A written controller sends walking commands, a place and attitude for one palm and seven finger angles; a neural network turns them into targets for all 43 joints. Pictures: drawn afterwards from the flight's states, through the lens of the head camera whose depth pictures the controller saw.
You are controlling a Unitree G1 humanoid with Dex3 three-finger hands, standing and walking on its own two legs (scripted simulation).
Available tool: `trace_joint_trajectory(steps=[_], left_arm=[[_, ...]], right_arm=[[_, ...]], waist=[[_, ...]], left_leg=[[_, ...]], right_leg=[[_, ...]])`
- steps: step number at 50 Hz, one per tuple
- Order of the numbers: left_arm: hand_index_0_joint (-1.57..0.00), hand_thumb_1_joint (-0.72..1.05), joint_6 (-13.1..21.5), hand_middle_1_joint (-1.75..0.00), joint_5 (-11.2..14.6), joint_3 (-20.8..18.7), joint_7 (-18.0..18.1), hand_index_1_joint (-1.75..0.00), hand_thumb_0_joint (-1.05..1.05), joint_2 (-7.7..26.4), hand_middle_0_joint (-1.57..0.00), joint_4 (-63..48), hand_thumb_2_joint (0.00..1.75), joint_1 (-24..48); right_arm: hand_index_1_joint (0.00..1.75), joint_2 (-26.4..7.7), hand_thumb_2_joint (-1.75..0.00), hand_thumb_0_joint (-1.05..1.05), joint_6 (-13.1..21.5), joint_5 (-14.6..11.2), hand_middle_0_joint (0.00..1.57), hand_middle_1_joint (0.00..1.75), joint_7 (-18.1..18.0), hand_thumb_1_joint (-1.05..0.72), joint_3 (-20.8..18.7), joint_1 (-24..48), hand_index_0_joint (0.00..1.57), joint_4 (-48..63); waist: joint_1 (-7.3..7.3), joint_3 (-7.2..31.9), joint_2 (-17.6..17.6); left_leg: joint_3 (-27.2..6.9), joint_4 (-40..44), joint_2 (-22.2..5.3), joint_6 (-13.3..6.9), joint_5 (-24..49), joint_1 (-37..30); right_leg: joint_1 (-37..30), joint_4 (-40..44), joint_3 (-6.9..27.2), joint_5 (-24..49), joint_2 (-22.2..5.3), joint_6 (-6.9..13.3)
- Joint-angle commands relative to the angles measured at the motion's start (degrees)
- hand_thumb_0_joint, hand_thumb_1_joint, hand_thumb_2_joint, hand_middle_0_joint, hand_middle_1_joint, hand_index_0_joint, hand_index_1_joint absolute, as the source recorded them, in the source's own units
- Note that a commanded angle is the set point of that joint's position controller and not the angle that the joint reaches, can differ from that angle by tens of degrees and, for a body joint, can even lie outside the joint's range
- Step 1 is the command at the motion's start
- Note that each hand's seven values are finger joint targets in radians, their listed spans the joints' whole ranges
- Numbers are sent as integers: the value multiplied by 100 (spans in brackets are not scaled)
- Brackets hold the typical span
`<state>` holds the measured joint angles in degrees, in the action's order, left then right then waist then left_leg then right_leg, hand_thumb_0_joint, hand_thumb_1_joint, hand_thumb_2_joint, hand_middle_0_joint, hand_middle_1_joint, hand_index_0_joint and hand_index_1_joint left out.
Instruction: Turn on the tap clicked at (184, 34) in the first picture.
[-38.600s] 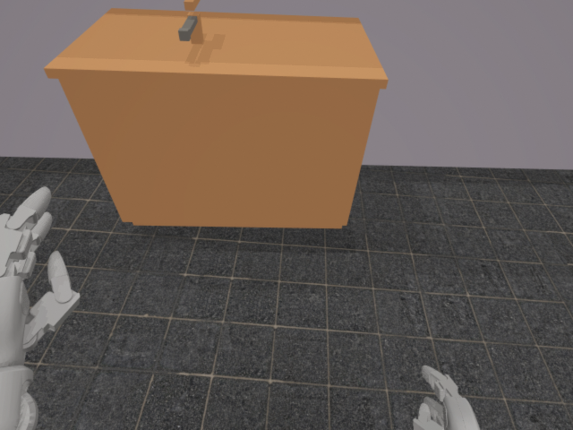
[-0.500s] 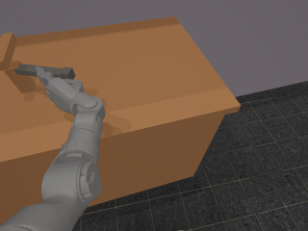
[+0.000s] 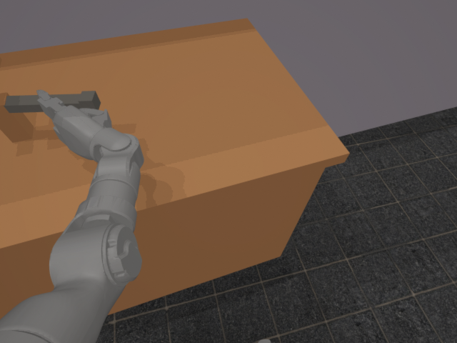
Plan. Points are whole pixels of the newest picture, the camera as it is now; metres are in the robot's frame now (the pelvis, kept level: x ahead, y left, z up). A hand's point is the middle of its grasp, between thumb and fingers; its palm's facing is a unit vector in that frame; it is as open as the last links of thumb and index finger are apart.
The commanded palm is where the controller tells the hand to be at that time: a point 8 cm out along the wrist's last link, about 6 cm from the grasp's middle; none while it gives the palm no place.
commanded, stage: lift the hand up off the lever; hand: left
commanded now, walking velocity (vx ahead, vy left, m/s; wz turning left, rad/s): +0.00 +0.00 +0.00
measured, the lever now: (89, 102) +0.53 +0.23 +0.12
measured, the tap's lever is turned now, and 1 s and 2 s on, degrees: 75 75 75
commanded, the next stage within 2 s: none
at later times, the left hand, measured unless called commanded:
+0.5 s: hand (95, 112) +0.48 +0.20 +0.14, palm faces +0.79 -0.60 -0.09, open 7.8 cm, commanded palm +0.42 +0.22 +0.15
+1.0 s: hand (96, 105) +0.47 +0.19 +0.16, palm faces +0.79 -0.60 -0.12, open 7.8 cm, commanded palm +0.42 +0.21 +0.16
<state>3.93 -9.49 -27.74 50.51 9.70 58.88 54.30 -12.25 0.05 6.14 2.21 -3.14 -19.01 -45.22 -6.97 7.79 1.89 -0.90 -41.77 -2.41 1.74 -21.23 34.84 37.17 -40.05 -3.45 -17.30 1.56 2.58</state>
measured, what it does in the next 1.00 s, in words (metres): stands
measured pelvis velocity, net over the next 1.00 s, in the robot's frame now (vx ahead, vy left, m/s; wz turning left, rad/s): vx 0.00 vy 0.00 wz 0.01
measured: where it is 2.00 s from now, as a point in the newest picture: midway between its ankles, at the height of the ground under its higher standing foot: outside the picture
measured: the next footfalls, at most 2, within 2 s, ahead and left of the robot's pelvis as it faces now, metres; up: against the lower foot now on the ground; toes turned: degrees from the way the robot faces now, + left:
none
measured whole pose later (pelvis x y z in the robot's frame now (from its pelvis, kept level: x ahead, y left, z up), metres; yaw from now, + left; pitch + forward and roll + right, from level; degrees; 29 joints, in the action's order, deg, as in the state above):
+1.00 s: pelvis +0.00 +0.00 +0.01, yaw +1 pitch +10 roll +0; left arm -6.6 -7.4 -23.3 49.9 5.4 48.9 51.9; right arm -12.0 -0.1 5.2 0.6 -3.1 -15.5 -46.4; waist -3.8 6.5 2.4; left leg -1.3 -36.1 -1.9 1.8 -19.2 26.5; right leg 28.8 -35.1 -3.9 -16.0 1.2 2.6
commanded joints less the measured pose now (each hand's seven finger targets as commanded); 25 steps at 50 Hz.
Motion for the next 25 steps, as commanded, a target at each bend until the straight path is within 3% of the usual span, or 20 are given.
trace_joint_trajectory(steps=[1, 5, 8, 9, 12, 14, 16, 21, 24, 25], left_arm=[[-15, 90, 287, -15, -198, 311, 45, -15, 0, 1079, -15, -1456, 90, 2711], [-15, 90, 212, -15, -183, 341, 14, -15, 0, 1008, -15, -1583, 90, 2532], [-15, 90, 114, -15, -102, 597, -31, -15, 0, 664, -15, -1724, 90, 2412], [-15, 90, 81, -15, -88, 543, -32, -15, 0, 742, -15, -1710, 90, 2424], [-15, 90, -5, -15, -37, 721, -65, -15, 0, 508, -15, -1792, 90, 2468], [-15, 90, -55, -15, -27, 780, -50, -15, 0, 448, -15, -1801, 90, 2595], [-15, 90, -99, -15, -35, 635, -27, -15, 0, 613, -15, -1755, 90, 2585], [-15, 90, -147, -15, -129, 694, 44, -15, 0, 557, -15, -1972, 90, 2743], [-15, 90, -245, -15, -104, 822, 31, -15, 0, 355, -15, -1951, 90, 2626], [-15, 90, -267, -15, -116, 753, 37, -15, 0, 442, -15, -1981, 90, 2675]], right_arm=[[30, -774, -90, 0, 146, 15, 20, 30, -45, -90, -243, -297, 20, 446], [30, -794, -90, 0, 142, 26, 20, 30, -40, -90, -260, -284, 20, 425], [30, -766, -90, 0, 157, -2, 20, 30, -15, -90, -257, -222, 20, 442], [30, -781, -90, 0, 149, -9, 20, 30, -27, -90, -254, -218, 20, 431], [30, -762, -90, 0, 161, -23, 20, 30, -37, -90, -249, -132, 20, 434], [30, -754, -90, 0, 165, -17, 20, 30, -43, -90, -237, -86, 20, 403], [30, -749, -90, 0, 153, -24, 20, 30, -62, -90, -224, -34, 20, 396], [30, -711, -90, 0, 142, 13, 20, 30, -61, -90, -213, 16, 20, 397], [30, -694, -90, 0, 126, 6, 20, 30, -62, -90, -222, 61, 20, 426], [30, -725, -90, 0, 115, 9, 20, 30, -78, -90, -229, 59, 20, 401]], waist=[[66, 2249, -44], [102, 2167, -43], [86, 2047, -54], [86, 1983, -174], [102, 1845, -130], [66, 1791, -159], [121, 1740, -84], [163, 1959, 36], [167, 1987, -98], [179, 2010, -106]], left_leg=[[242, 375, 232, -267, 1730, -710], [216, 406, 215, -241, 1952, -843], [240, 448, 199, -217, 2043, -970], [225, 488, 199, -216, 1963, -918], [190, 573, 193, -193, 1953, -1012], [197, 586, 206, -193, 1884, -1031], [177, 619, 213, -184, 1836, -1011], [159, 584, 214, -130, 2156, -1196], [167, 579, 207, -104, 2234, -1192], [127, 591, 201, -89, 2303, -1243]], right_leg=[[-1863, 458, 124, 1766, -38, -188], [-1902, 452, 74, 1902, -16, -157], [-1865, 503, 44, 1898, 2, -149], [-1919, 535, 46, 1838, -8, -153], [-1843, 562, 10, 1718, 4, -132], [-1811, 606, 11, 1646, -1, -142], [-1808, 611, 24, 1568, -18, -131], [-1843, 530, -6, 1768, -16, -109], [-1905, 531, -19, 1836, -6, -110], [-1913, 513, -37, 1861, -7, -103]])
